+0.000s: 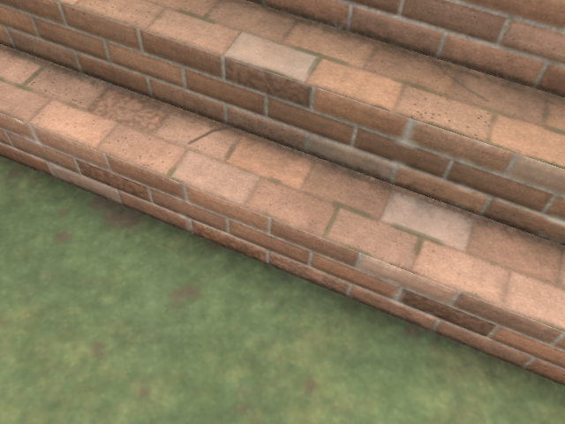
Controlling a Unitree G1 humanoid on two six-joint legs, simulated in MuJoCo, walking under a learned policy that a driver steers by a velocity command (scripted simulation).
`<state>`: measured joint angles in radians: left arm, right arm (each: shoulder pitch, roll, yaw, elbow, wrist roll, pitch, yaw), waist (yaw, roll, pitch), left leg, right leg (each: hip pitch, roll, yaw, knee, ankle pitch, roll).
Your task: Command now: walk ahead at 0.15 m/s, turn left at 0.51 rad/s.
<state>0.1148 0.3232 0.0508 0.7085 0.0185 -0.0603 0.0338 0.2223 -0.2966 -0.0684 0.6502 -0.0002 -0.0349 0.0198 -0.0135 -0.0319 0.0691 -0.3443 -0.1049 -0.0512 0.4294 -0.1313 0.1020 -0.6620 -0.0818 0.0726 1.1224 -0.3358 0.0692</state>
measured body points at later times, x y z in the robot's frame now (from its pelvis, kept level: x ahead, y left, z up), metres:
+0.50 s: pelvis +0.09 -0.04 +0.00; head +0.12 -0.05 +0.45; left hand +0.20 +0.22 -0.10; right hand +0.25 -0.29 -0.12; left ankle +0.04 +0.12 -0.71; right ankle +0.13 -0.12 -0.74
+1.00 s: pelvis +0.17 -0.03 +0.00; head +0.18 -0.05 +0.45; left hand +0.22 +0.25 -0.12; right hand +0.24 -0.30 -0.14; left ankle +0.09 +0.11 -0.68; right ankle +0.14 -0.10 -0.74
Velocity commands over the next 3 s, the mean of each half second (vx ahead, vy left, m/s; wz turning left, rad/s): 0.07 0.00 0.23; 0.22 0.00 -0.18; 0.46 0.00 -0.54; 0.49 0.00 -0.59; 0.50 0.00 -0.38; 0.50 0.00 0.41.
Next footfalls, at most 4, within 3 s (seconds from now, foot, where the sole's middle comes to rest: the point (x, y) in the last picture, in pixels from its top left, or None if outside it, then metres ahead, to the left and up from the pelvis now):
0.28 right None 0.18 -0.10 -0.78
0.60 left None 0.09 0.13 -0.78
1.30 left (248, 392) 0.48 0.07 -0.78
1.76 right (343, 391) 0.48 -0.15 -0.78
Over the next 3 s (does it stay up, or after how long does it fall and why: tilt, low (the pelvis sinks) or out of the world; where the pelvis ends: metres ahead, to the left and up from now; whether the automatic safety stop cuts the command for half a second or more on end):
stays up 0.54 -0.18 0.01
